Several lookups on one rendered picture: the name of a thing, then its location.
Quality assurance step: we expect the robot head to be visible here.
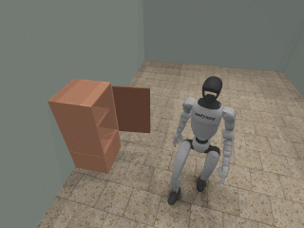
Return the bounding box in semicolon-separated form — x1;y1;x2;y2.
198;76;222;110

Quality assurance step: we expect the left robot hand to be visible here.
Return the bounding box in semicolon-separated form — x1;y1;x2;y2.
217;165;229;186

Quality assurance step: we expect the right robot hand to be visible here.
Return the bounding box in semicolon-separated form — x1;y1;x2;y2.
173;132;183;147

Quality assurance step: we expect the cupboard door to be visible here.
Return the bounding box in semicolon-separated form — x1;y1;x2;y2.
112;85;151;134

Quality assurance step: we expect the left robot forearm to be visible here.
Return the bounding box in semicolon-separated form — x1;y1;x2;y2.
222;132;235;166

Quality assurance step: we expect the robot left upper arm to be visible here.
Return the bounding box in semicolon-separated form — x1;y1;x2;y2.
222;106;237;140

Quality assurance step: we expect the robot right foot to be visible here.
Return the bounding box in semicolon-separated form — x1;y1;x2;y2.
167;187;181;205

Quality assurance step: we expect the robot right upper arm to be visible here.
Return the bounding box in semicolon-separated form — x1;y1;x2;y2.
181;96;196;120

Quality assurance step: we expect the right robot forearm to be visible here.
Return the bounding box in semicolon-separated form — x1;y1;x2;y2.
176;111;188;134

